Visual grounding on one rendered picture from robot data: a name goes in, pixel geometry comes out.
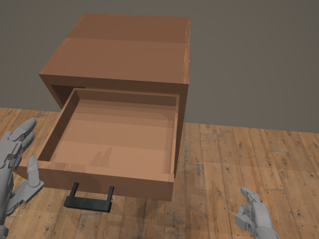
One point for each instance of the robot right forearm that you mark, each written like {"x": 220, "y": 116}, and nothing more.
{"x": 265, "y": 233}

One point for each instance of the drawer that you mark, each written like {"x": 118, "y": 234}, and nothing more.
{"x": 105, "y": 138}

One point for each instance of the handle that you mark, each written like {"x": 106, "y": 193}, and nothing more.
{"x": 88, "y": 204}

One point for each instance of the right robot hand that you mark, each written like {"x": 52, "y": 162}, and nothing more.
{"x": 250, "y": 218}

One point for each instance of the cabinet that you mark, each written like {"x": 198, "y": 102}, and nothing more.
{"x": 123, "y": 52}

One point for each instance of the left robot hand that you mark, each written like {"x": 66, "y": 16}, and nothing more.
{"x": 12, "y": 146}

